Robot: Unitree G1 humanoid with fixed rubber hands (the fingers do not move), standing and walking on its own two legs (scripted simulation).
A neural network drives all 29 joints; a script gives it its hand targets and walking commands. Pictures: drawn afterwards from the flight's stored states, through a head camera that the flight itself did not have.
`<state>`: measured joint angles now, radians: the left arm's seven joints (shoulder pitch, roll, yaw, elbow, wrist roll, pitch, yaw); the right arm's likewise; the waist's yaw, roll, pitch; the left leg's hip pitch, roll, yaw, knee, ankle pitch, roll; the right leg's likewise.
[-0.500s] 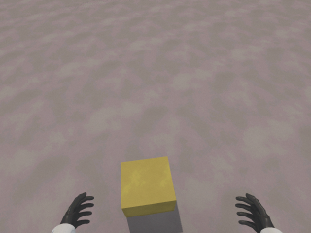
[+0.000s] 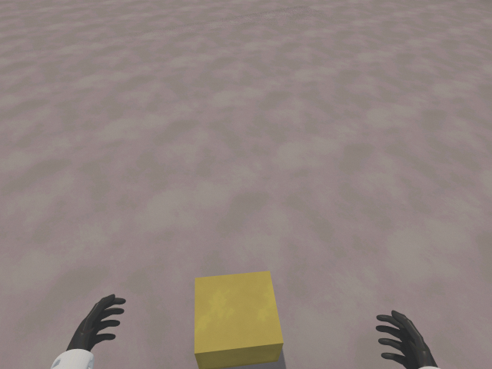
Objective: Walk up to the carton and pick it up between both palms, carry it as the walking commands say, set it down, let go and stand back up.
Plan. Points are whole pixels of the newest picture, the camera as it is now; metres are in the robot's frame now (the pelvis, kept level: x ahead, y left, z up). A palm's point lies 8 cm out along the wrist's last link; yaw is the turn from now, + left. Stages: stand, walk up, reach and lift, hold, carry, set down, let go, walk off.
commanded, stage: stand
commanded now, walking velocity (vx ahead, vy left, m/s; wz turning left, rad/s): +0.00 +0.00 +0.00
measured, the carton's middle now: (235, 319) +0.46 +0.05 -0.66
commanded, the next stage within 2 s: none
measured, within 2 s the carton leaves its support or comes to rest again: neither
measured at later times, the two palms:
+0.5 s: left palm (77, 358) +0.16 +0.28 -0.04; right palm out of the picture +0.15 -0.25 -0.05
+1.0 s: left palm out of the picture +0.14 +0.28 -0.04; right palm out of the picture +0.14 -0.25 -0.05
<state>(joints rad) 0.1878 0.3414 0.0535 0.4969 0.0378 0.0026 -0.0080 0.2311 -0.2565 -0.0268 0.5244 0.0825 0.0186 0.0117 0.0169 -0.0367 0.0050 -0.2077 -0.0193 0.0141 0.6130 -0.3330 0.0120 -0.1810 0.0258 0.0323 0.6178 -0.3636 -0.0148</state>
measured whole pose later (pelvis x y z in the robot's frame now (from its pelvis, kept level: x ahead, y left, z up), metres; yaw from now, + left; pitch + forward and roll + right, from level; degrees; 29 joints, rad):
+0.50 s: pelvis -0.01 +0.00 +0.00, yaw +0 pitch -5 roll +0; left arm 0.19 0.34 0.05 0.54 0.04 -0.02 -0.01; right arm 0.23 -0.26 -0.03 0.55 0.08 0.00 0.01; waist 0.02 -0.04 0.00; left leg -0.21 -0.02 0.01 0.61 -0.31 0.01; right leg -0.18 0.03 0.03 0.62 -0.35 -0.01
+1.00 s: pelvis -0.02 +0.00 +0.00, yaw +0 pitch -6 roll +0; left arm 0.19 0.35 0.05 0.57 0.04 -0.03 0.00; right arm 0.23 -0.26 -0.03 0.57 0.08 -0.01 0.01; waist 0.02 -0.04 0.00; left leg -0.20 -0.02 0.01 0.61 -0.30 0.01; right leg -0.18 0.03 0.03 0.62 -0.33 -0.01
